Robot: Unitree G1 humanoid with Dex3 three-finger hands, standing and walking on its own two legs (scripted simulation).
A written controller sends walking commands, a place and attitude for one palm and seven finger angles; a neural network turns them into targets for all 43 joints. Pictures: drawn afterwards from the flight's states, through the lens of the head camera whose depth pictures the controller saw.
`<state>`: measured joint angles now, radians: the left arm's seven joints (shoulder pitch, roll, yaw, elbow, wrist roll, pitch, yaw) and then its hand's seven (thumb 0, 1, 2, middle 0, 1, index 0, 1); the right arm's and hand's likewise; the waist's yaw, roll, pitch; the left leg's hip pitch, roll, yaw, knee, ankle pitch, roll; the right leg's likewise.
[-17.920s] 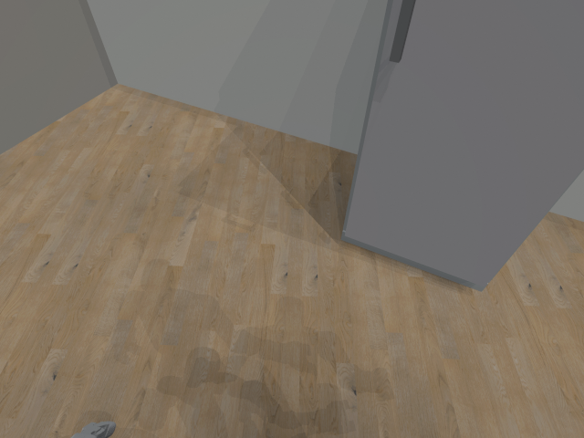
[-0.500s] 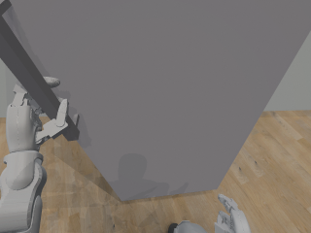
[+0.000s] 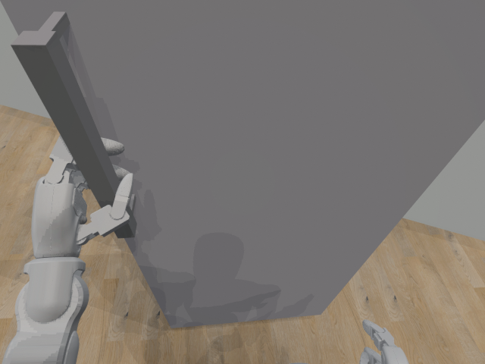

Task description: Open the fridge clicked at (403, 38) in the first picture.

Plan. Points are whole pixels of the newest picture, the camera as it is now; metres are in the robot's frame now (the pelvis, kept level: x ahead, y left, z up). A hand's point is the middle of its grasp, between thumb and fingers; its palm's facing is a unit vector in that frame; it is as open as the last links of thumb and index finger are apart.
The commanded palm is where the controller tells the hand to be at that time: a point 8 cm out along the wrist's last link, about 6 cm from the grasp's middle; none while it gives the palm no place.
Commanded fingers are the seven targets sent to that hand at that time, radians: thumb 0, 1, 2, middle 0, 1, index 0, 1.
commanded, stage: walk backward, drawing the door open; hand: left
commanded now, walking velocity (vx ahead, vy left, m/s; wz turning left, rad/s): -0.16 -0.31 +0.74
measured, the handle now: (100, 151) +0.31 +0.19 +0.23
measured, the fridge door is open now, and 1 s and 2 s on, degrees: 24 60 74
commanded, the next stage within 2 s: stop walking and hold the door back in 1.34 s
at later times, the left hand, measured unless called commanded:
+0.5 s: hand (144, 338) +0.13 +0.11 +0.18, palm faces +0.52 -0.82 -0.23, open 7.0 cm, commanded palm +0.07 +0.14 +0.18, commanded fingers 0.00 0.90 0.90 -0.45 -1.40 -0.45 -1.40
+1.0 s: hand out of the picture +0.01 +0.00 +0.18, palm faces +0.79 -0.58 -0.20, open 6.9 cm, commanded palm -0.05 +0.01 +0.17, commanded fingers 0.00 0.90 0.90 -0.45 -1.40 -0.45 -1.40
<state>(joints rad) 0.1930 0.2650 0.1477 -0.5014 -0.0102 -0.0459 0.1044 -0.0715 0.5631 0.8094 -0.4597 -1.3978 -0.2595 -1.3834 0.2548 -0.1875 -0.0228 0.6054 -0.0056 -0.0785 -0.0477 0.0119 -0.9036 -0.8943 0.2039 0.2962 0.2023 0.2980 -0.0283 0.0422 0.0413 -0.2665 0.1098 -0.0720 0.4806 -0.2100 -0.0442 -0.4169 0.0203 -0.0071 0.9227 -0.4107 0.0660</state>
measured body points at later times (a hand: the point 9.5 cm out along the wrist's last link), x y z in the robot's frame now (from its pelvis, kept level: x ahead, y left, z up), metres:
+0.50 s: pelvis -0.08 -0.16 -0.01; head -0.03 -0.12 +0.44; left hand +0.09 +0.15 +0.19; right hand +0.16 -0.31 -0.09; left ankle -0.07 -0.04 -0.75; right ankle -0.01 -0.27 -0.65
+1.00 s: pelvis -0.08 -0.32 -0.02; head -0.07 -0.29 +0.43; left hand -0.04 +0.02 +0.19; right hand +0.20 -0.44 -0.10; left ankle -0.12 -0.26 -0.74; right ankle +0.02 -0.39 -0.75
